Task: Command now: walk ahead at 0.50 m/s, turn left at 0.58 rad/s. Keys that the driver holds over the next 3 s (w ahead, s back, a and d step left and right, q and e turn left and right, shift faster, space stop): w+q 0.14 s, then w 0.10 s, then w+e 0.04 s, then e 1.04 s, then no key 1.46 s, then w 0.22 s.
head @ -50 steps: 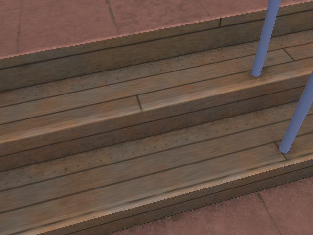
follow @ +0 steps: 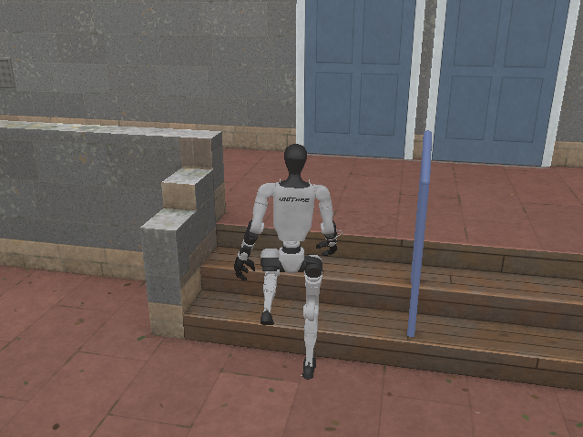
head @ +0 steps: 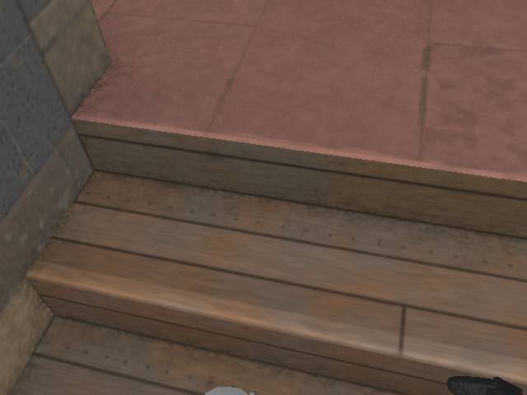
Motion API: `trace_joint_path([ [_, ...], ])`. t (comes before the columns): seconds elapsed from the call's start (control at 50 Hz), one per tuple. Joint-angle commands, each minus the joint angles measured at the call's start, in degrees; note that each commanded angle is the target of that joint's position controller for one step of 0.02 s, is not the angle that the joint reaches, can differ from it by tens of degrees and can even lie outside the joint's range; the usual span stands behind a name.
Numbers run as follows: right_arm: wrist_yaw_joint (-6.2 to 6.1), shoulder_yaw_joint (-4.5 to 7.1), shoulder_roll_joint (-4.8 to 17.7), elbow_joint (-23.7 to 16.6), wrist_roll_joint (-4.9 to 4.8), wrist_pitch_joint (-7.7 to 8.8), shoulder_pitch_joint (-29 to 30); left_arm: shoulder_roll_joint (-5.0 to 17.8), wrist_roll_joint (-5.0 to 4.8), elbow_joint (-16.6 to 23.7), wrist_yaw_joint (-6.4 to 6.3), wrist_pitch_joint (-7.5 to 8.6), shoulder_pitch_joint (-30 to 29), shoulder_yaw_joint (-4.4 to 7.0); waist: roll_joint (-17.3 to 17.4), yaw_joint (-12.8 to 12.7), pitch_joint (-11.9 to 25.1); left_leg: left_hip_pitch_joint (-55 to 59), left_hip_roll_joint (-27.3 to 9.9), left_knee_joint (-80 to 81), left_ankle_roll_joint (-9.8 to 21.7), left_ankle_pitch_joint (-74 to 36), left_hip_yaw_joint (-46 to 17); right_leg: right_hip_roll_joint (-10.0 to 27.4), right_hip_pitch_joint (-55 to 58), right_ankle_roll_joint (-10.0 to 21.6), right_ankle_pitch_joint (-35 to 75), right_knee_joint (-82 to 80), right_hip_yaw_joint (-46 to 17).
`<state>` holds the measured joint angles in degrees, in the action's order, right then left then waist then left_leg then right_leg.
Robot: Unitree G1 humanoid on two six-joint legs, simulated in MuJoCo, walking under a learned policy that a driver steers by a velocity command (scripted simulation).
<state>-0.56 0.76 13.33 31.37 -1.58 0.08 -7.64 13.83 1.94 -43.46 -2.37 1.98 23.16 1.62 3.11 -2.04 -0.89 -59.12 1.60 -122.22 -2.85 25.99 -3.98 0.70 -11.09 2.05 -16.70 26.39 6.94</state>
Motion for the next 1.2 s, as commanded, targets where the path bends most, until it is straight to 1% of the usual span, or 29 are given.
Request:
trace_joint_path([
  [0.02,1.08,-3.77,-5.42,-9.11,0.27,0.99,10.51,2.88,-0.27,-1.38,-0.29,-0.6,3.15,-0.04,-4.97,0.05,-5.41,-22.5,-2.65,-3.31,0.19,-3.26,-1.14,15.54,4.68,6.03,-3.67,-13.94,-10.33],
  [0.12,1.96,-5.3,-5.11,-15.35,0.95,1.13,18.7,4.71,-0.93,-5.85,-2.35,-1.46,6.9,-0.61,-9.5,0.12,-1.26,-16.2,-6.77,15.76,-1.97,-12.87,7.12,12.62,1.56,6.36,7.35,-18.96,-5.38],
  [0.14,2.55,-6.91,-6.76,-17.65,1.25,1.28,21.41,8.94,-2.33,-6.41,-3.33,-1.88,7.39,0.6,-11.19,-0.1,1.24,-6.05,-8.21,27.54,-0.3,-5.27,10.87,14.75,0.29,7.87,14.81,-26.95,-3.96],
  [0.16,2.91,-6.9,-5.93,-19.01,0.49,1.78,25.05,8.7,-3.56,-7.4,-3.53,-2.18,9.47,0.59,-9.32,-1.41,0.83,4.32,-7.49,39.5,1.36,-3.21,13.79,14.81,-0.35,7.86,22.46,-29.21,-2.35],
  [0.2,3.27,-4.59,-2.53,-15.64,0.84,2.65,19.78,12.51,-2.44,-9.33,-2.11,-0.36,10.94,0.5,-13.39,1.92,9.23,22.99,1.82,45.59,6.92,1.76,21.96,16.37,9.4,8.21,89.23,-18.29,1.11],
  [0.24,3.28,-0.86,3.94,-10.37,-0.1,1.96,1.05,16.91,-1.66,-8.11,-1.5,-1.02,5.13,1.84,-21.43,13.13,19.17,32.65,4.99,61.58,12.56,0.72,15.01,18.55,23.41,7.3,117.05,1.43,0.51],
  [0.26,3.12,0.94,7.49,-5.95,0.22,1.65,-8.58,15.07,-1.69,-6.22,-1.1,0.36,5.58,2.16,-17.23,15.32,24.56,53.09,0.98,66.06,17.0,-4.81,-2.25,17.27,6.62,6.67,107.86,14.95,-3.26],
  [0.28,2.05,3.7,15.2,-0.11,1.15,0.68,-19.86,9.17,-0.42,-5.15,1.16,2.53,6.48,0.81,7.29,15.01,31.5,71.56,-13.78,88.98,25.63,0.26,-39.76,3.01,-15.98,4.0,41.22,41.93,-7.17],
  [0.3,0.05,2.77,12.05,3.27,3.79,0.44,-22.15,8.97,-1.27,-8.88,4.13,4.61,3.94,2.35,5.88,14.9,36.06,70.07,-21.73,103.82,24.85,4.12,-57.82,-4.84,-22.32,3.62,5.31,68.97,-21.68],
  [0.32,-0.06,1.34,8.69,5.25,3.73,1.56,-17.56,5.42,-4.29,-5.12,5.07,4.32,-3.07,2.9,-0.04,12.19,22.46,59.01,-23.8,104.04,20.62,1.68,-50.74,-5.51,-31.96,3.59,1.16,83.76,-26.37],
  [0.34,1.01,0.47,6.0,7.98,2.57,2.76,-12.48,1.1,-4.22,0.41,4.14,4.06,-10.7,0.75,-3.38,8.28,7.1,45.61,-21.56,101.59,17.37,-4.72,-36.12,-3.23,-37.63,4.78,-0.09,86.85,-21.15],
  [0.38,3.0,-2.04,-5.37,13.62,3.02,3.76,-6.67,-5.49,-3.11,2.3,3.26,3.28,-8.24,-2.33,-6.25,-0.55,-1.27,34.16,-15.28,97.34,10.8,-17.21,-12.4,-0.09,-40.85,6.33,5.98,89.44,-20.23],
  [0.4,3.44,-2.47,-8.31,15.6,3.24,3.75,-5.32,-5.71,-3.7,2.02,3.54,2.63,-4.74,-2.97,-4.01,-3.06,-1.44,33.85,-13.39,98.53,9.14,-17.84,-6.97,-0.64,-43.0,6.75,6.53,90.81,-20.5],
  [0.44,3.32,-2.24,-7.11,16.08,3.51,4.08,-1.28,-5.17,-4.83,1.57,2.92,0.97,-2.29,-3.49,-2.78,-5.77,-3.38,29.54,-11.47,101.41,8.85,-24.88,3.72,-1.04,-43.53,4.09,7.64,81.16,-18.42],
  [0.52,1.66,-2.5,-2.69,21.4,5.04,3.69,-10.12,-7.1,-2.97,1.09,1.14,-1.19,-3.56,-3.77,3.18,-2.92,0.63,39.09,-13.57,100.81,8.83,-44.63,8.34,-4.69,-54.59,0.59,10.86,96.71,-10.77],
  [0.64,-3.63,-1.45,0.61,20.8,3.89,-0.74,-17.14,-5.49,-1.65,14.44,2.05,-0.97,-25.73,-4.92,3.55,3.48,0.06,54.25,-14.38,103.1,7.54,-39.29,10.07,-0.96,-68.32,-2.85,8.27,82.84,-5.53],
  [0.72,-7.28,1.78,9.65,18.65,1.28,-2.34,-15.44,-9.27,-1.92,20.2,4.13,-2.28,-30.57,-7.36,3.69,2.14,2.34,60.66,-19.62,111.41,10.11,-45.75,11.76,5.02,-59.52,-3.14,-8.57,60.22,-0.21],
  [0.74,-7.0,2.03,9.03,17.92,0.63,-2.82,-16.85,-8.7,-2.25,20.59,4.44,-2.54,-33.05,-7.09,0.76,3.57,1.99,56.39,-19.84,111.25,10.55,-52.53,12.23,3.55,-48.59,-1.92,-11.51,51.18,3.06],
  [0.78,-4.92,2.41,11.79,17.21,0.34,-1.93,-14.5,-4.91,-2.09,16.75,4.7,-2.68,-24.48,-4.75,6.61,1.03,8.27,64.03,-20.54,102.47,11.73,-97.65,16.24,-4.0,-36.23,2.9,-16.29,46.33,8.36],
  [0.82,-3.37,2.34,11.44,14.13,0.84,-0.8,-12.52,3.17,-1.32,13.17,5.14,-2.13,-10.47,-1.23,5.52,-4.98,16.88,52.98,-16.66,82.38,8.98,-117.52,14.37,-5.37,-12.79,11.56,-3.86,38.11,-6.57],
  [0.84,-2.31,2.19,12.54,11.43,1.22,0.59,-9.57,8.38,-0.76,11.32,3.89,-2.72,-2.78,1.07,-4.72,-8.97,23.35,39.59,-8.94,65.09,6.5,-90.33,11.35,1.14,1.28,16.88,-11.6,22.83,-27.77],
  [0.86,-0.42,1.62,8.44,9.89,2.39,1.42,-3.98,12.32,0.58,12.46,1.77,-3.18,-8.05,2.38,-18.28,-6.14,25.21,27.97,6.19,38.75,2.92,-14.24,3.81,10.2,3.73,21.6,-15.78,-1.93,-56.38],
  [0.88,1.53,1.38,5.62,9.38,1.37,2.27,-6.52,10.35,1.78,13.08,1.11,-2.24,-11.9,0.93,-13.73,-1.96,23.79,24.44,4.38,25.27,4.2,-8.52,-8.23,13.74,-2.41,18.35,-19.62,-5.99,-59.26],
  [0.92,1.36,0.1,1.05,5.13,2.08,2.0,-0.85,2.05,-1.12,10.88,1.49,-1.19,-15.18,-0.72,-3.9,2.19,5.42,17.25,2.14,22.89,6.0,-11.71,-4.65,6.99,-18.93,11.05,-18.23,0.99,-42.85],
  [0.96,0.86,-0.75,-1.0,5.42,2.73,1.85,-6.51,-0.57,-2.3,9.02,2.08,-0.2,-17.02,-0.79,-2.27,7.28,2.32,16.65,-0.89,21.99,7.18,-13.9,-2.7,2.08,-24.38,8.05,-16.61,4.87,-30.58],
  [1.04,0.07,-1.23,-0.46,3.67,2.0,2.09,-7.33,1.12,-2.25,8.5,2.06,0.95,-12.32,-0.78,-4.62,6.38,2.45,9.83,-1.42,16.74,6.41,-16.43,-1.6,1.33,-19.77,8.9,-6.21,2.26,-28.14],
  [1.1,-1.87,-1.36,0.27,0.69,2.99,1.46,-3.54,3.24,-1.93,9.98,0.86,-0.87,-11.62,-0.52,-6.21,5.31,3.56,10.02,-2.41,31.71,3.19,-21.97,-1.33,-0.95,-17.5,7.89,-0.75,1.76,-26.03],
  [1.16,-4.36,-1.59,-0.53,-3.02,1.67,0.1,1.97,4.92,-1.52,13.4,-2.13,-4.17,-11.05,-0.22,-11.04,2.57,6.92,8.21,-0.06,41.04,-2.57,-13.93,-1.16,2.0,-7.89,10.33,3.66,-1.95,-33.14],
  [1.2,-4.75,-0.51,1.54,-1.39,0.97,-0.25,0.72,5.21,-2.22,16.9,-1.94,-3.67,-14.68,0.61,-10.48,2.31,8.97,10.09,-1.63,49.72,-3.07,-14.23,-1.78,3.38,-3.91,7.99,2.49,-2.66,-34.07],
])
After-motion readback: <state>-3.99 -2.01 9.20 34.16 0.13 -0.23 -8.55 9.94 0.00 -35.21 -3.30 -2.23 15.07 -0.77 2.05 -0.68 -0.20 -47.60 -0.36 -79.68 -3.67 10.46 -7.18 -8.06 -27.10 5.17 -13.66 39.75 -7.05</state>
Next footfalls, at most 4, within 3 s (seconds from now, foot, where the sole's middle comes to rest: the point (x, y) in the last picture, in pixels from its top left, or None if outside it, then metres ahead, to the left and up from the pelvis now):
0.24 left None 0.29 0.15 -0.60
0.80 right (324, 298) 0.57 -0.05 -0.43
1.46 left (237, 251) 0.68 0.14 -0.43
1.86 right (342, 292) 0.58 -0.08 -0.43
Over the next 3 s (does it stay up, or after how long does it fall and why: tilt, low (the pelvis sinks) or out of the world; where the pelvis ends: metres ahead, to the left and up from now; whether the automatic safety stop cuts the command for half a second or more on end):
stays up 0.62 0.03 0.34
